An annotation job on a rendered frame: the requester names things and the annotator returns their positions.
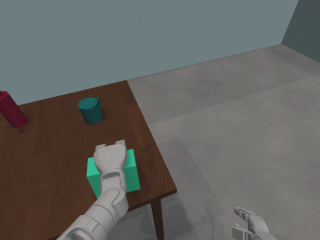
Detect right robot hand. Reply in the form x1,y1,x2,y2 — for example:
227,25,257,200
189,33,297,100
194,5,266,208
232,207,270,240

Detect robot left forearm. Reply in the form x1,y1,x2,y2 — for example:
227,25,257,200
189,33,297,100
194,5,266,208
56,169,129,240

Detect left robot hand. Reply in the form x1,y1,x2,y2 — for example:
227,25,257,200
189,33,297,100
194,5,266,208
93,140,127,174

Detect sponge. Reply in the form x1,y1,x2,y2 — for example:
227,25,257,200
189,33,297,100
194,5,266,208
86,149,141,199

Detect table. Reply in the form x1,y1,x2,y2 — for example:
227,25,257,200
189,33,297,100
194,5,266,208
0,80,177,240

